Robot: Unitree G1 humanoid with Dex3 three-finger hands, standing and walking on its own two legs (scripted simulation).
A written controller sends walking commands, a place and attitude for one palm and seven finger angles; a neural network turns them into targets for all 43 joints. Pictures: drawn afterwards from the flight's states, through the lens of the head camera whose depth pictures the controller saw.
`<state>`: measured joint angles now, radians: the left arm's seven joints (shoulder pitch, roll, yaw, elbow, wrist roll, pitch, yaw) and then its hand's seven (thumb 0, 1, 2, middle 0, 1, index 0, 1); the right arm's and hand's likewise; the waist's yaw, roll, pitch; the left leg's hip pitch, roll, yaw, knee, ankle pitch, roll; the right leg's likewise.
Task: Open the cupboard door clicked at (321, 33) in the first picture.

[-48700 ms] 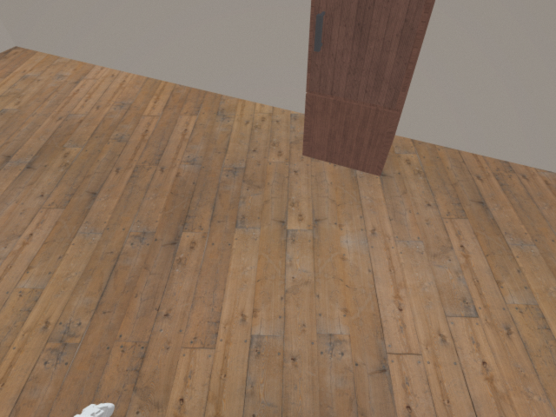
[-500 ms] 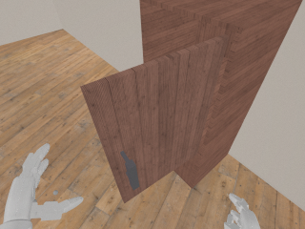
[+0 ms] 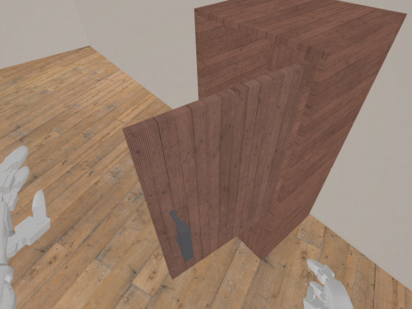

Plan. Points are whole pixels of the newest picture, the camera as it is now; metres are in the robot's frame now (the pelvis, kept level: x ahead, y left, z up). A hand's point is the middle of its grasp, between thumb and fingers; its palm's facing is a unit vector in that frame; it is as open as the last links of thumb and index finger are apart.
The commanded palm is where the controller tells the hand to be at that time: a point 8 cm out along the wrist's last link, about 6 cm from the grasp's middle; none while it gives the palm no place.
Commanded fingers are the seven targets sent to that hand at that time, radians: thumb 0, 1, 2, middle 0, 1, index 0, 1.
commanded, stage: draw the hand back to the body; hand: left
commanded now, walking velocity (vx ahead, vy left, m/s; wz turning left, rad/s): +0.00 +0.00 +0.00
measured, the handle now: (180, 235) +0.30 +0.10 -0.06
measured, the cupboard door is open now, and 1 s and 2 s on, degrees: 84 84 84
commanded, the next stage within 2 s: step back with the hand held close in 0.26 s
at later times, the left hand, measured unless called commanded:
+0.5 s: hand (50, 220) +0.19 +0.25 +0.17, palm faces +0.46 -0.78 -0.43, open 7.4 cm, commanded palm +0.13 +0.28 +0.18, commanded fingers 0.00 0.90 0.90 -0.20 -0.30 -0.20 -0.30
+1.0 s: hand (38, 251) +0.15 +0.25 +0.15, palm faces +0.37 -0.79 -0.50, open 7.4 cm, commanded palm +0.09 +0.29 +0.18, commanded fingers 0.00 0.90 0.90 -0.20 -0.30 -0.20 -0.30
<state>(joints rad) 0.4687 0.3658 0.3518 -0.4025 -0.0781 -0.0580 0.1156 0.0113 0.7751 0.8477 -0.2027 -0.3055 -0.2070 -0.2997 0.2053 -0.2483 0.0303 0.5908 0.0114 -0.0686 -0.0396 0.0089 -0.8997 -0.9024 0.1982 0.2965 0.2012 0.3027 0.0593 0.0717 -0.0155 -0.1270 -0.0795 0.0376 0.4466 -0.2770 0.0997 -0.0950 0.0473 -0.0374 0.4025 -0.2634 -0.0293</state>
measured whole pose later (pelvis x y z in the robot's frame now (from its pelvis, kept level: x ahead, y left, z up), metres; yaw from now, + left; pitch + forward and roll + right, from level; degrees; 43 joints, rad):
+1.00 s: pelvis -0.06 +0.00 -0.01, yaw -2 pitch +0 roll -2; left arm 0.57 0.43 0.41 -0.48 -0.03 -0.18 0.15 0.02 0.89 0.90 -0.21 -0.31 -0.22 -0.30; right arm 0.21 -0.25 -0.01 0.54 0.00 0.00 -0.08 0.01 -0.90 -0.90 0.20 0.30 0.20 0.30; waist -0.01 0.02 0.01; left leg -0.33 -0.05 0.07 0.54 -0.22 0.10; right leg -0.31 0.07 -0.02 0.50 -0.20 -0.04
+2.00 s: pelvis -0.29 -0.05 -0.01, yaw -3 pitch +1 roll +0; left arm 0.64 0.49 0.44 -0.58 -0.05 -0.16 0.14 0.02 0.89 0.90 -0.21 -0.31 -0.22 -0.30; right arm 0.21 -0.17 0.01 0.61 -0.01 -0.09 -0.05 0.01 -0.90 -0.90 0.20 0.30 0.20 0.30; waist -0.01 -0.03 0.00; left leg -0.52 -0.01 -0.01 0.68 -0.27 -0.01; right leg -0.20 0.04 -0.04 0.49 -0.30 -0.05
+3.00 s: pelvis -0.34 -0.02 +0.00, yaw +1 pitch -1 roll -1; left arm 0.29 0.21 0.01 1.07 0.02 0.03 0.01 0.00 0.98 0.90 -0.21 -0.30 -0.21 -0.30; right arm 0.23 -0.21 0.00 1.07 -0.03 0.03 -0.01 0.00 -0.90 -0.90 0.20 0.30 0.20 0.30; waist 0.01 -0.04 0.08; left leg -0.25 0.01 0.03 0.47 -0.20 0.02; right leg -0.19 -0.02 -0.09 0.43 -0.22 -0.01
